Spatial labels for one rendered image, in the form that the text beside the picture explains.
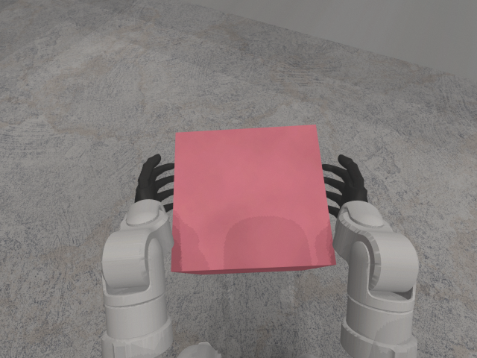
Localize left robot hand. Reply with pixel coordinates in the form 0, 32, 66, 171
134, 154, 174, 212

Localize right robot hand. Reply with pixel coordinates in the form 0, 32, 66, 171
322, 154, 368, 218

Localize robot right forearm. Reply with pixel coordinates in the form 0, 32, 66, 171
332, 201, 419, 358

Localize carton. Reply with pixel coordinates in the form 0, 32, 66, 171
171, 125, 336, 274

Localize robot left forearm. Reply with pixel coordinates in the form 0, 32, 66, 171
101, 199, 174, 358

